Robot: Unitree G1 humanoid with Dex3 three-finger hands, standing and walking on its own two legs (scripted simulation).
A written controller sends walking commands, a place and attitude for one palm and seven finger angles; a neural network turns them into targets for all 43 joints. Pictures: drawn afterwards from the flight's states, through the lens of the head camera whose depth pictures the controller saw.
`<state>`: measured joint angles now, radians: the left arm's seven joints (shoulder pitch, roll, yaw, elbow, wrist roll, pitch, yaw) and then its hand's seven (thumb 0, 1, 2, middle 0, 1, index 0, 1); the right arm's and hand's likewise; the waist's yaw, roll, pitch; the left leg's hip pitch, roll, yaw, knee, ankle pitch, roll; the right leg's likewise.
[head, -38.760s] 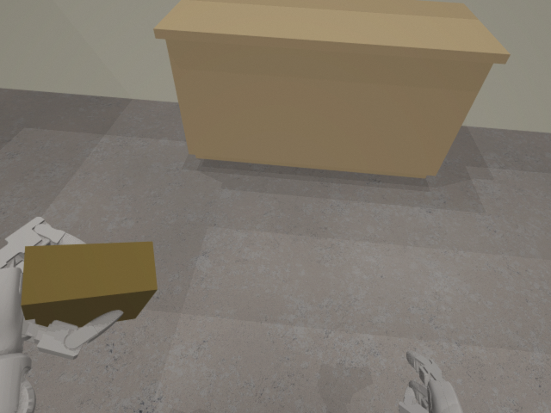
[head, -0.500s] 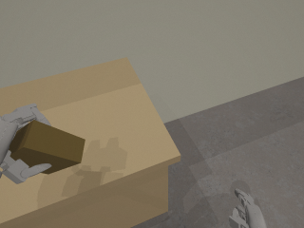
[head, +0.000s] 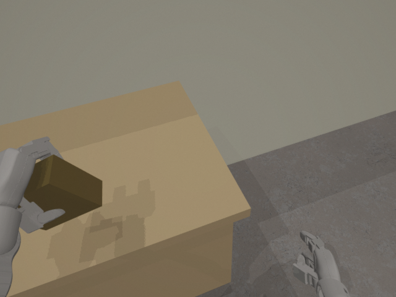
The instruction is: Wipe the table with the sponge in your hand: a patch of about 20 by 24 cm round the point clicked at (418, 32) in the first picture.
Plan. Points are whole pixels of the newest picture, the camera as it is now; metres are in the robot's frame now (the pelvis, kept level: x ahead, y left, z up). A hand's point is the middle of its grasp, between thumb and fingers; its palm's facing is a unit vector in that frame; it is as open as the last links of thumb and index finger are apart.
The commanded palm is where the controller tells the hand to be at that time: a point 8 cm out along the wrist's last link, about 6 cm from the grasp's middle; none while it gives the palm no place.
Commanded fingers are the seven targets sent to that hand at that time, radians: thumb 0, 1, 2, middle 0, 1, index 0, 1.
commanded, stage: turn the palm down, sponge in hand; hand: left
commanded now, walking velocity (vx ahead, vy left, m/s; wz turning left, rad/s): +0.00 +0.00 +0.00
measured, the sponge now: (57, 199) +0.23 +0.29 +0.13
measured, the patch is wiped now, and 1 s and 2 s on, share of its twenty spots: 0.00 0.00 0.00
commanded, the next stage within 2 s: move the sponge above the wiping area in 0.94 s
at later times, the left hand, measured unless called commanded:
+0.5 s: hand (37, 187) +0.23 +0.30 +0.17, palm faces +0.14 -0.10 -0.99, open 9.8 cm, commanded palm +0.18 +0.30 +0.23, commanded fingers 0.00 0.10 1.30 -1.20 -1.60 -1.20 -1.60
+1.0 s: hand (53, 188) +0.23 +0.28 +0.16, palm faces +0.10 -0.05 -0.99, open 9.8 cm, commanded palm +0.19 +0.28 +0.23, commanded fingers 0.00 0.10 1.30 -1.20 -1.60 -1.20 -1.60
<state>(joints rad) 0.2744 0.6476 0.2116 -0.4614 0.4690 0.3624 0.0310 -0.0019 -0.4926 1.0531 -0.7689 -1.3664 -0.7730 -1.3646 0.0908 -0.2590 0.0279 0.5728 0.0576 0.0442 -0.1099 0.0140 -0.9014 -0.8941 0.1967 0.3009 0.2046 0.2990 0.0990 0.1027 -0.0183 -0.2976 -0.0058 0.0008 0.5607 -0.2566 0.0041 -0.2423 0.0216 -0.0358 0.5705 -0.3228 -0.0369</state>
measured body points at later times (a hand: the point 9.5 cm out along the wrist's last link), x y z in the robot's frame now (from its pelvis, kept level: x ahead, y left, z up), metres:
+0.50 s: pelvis -0.01 +0.02 +0.01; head +0.00 -0.04 +0.46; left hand +0.21 +0.30 +0.22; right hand +0.27 -0.17 -0.07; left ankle +0.03 +0.12 -0.73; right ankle -0.01 -0.09 -0.73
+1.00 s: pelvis -0.01 +0.00 +0.01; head -0.01 -0.06 +0.46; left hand +0.22 +0.28 +0.22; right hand +0.27 -0.19 -0.07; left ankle +0.03 +0.12 -0.73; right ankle -0.01 -0.09 -0.73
